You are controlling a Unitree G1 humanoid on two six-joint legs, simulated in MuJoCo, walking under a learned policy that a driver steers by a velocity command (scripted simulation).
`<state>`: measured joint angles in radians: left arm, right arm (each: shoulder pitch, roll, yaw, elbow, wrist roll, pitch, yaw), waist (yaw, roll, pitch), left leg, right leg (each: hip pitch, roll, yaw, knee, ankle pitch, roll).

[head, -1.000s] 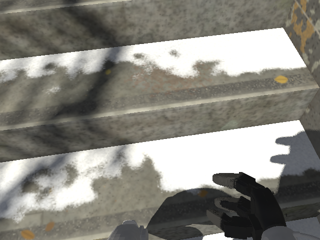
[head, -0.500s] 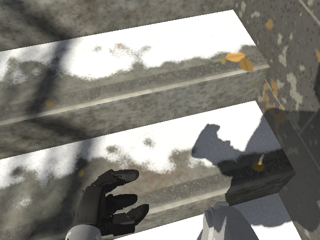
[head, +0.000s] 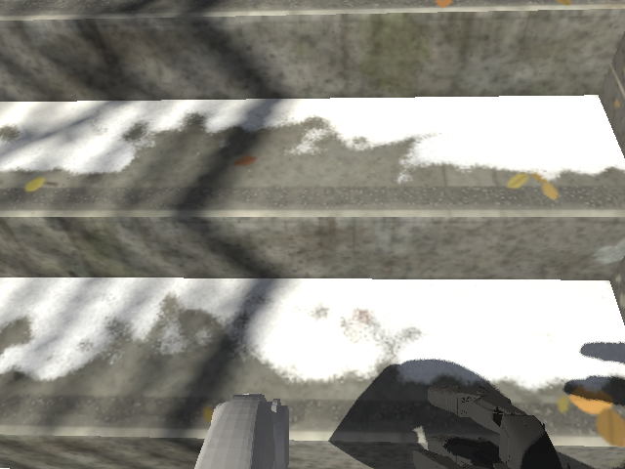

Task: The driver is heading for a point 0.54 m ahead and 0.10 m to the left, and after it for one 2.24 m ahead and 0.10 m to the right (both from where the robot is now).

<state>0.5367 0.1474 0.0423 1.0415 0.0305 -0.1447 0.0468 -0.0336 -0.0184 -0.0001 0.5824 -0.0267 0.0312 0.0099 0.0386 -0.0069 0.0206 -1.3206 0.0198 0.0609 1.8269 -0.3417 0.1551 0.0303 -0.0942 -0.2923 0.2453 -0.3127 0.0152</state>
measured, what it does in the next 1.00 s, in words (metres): climbs: left foot 0.18 m higher, then right foot 0.18 m higher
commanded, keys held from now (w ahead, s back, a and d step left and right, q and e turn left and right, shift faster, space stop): w+q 0.38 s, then w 0.08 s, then w+e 0.54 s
